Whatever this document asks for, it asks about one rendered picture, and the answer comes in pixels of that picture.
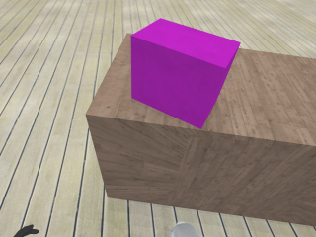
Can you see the carton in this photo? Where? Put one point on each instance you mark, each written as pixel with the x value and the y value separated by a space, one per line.
pixel 179 70

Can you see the pedestal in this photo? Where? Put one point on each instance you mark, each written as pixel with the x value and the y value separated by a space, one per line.
pixel 255 155

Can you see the robot left hand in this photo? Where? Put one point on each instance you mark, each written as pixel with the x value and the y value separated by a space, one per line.
pixel 27 230

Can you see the right robot thigh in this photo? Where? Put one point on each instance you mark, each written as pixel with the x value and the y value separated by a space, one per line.
pixel 184 230

